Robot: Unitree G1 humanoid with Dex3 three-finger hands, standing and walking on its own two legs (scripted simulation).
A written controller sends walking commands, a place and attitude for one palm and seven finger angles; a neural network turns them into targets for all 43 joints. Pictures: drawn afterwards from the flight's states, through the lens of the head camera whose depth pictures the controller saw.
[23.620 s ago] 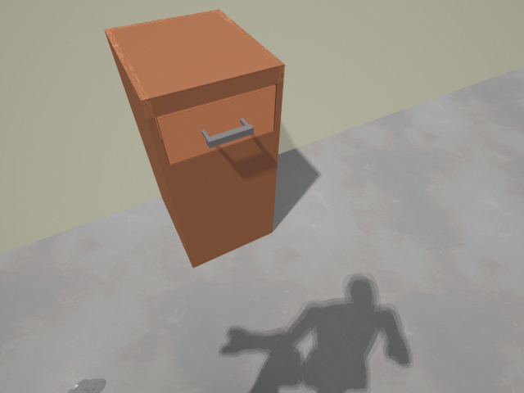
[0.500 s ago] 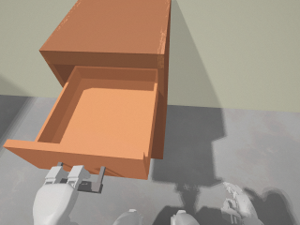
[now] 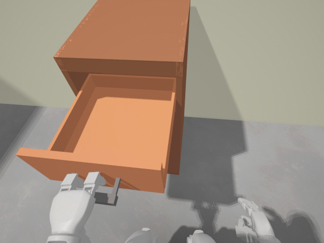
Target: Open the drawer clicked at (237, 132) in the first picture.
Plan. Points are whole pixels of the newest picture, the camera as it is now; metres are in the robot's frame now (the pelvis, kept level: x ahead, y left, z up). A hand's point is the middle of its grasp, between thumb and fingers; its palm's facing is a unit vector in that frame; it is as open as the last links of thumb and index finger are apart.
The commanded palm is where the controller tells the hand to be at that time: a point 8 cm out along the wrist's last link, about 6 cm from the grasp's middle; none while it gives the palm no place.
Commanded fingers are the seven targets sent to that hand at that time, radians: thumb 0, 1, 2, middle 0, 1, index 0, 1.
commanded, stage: lift the hand off the handle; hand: left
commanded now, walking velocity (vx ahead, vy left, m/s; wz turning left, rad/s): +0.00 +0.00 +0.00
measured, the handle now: (91, 188) +0.25 +0.20 -0.01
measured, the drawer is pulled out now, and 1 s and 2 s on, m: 0.30 0.30 0.30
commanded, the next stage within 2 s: none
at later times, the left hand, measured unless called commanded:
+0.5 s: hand (81, 205) +0.20 +0.21 +0.01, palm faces -0.04 -0.13 -0.99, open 13.6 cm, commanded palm +0.18 +0.21 +0.07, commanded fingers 0.00 -0.50 0.30 -0.30 -1.20 -0.30 -1.20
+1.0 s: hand (74, 200) +0.20 +0.21 +0.05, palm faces -0.01 -0.15 -0.99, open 13.5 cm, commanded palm +0.18 +0.21 +0.11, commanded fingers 0.00 -0.50 0.30 -0.30 -1.20 -0.30 -1.20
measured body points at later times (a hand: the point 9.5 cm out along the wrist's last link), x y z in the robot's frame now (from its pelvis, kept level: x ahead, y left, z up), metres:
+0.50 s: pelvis +0.02 +0.01 +0.02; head +0.06 -0.02 +0.47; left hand +0.20 +0.21 +0.06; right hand +0.21 -0.22 -0.08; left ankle +0.01 +0.11 -0.66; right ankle +0.03 -0.08 -0.66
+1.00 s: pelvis +0.03 +0.01 +0.03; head +0.06 -0.02 +0.48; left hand +0.20 +0.22 +0.10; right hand +0.23 -0.21 -0.06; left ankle +0.01 +0.11 -0.66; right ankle +0.03 -0.08 -0.66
